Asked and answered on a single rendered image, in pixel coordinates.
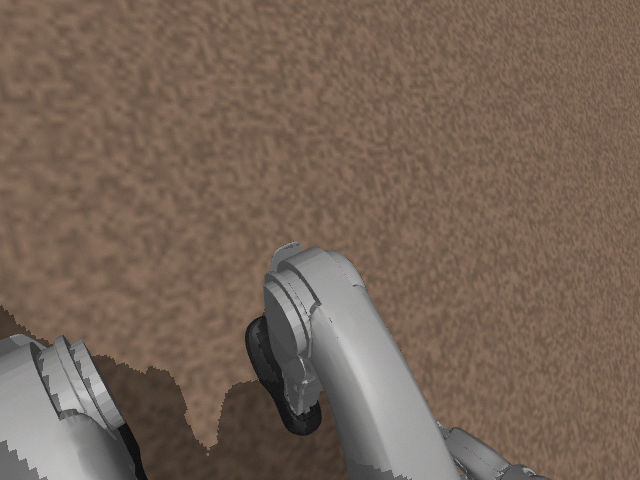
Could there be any right robot hand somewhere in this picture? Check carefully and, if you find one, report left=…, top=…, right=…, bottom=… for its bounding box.
left=436, top=420, right=513, bottom=480

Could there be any right robot arm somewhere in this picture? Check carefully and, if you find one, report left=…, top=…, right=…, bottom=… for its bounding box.
left=500, top=464, right=551, bottom=480

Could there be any left robot foot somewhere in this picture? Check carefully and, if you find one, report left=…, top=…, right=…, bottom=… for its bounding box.
left=117, top=421, right=148, bottom=480

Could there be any right robot foot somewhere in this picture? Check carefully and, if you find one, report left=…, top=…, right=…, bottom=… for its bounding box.
left=245, top=316, right=322, bottom=436

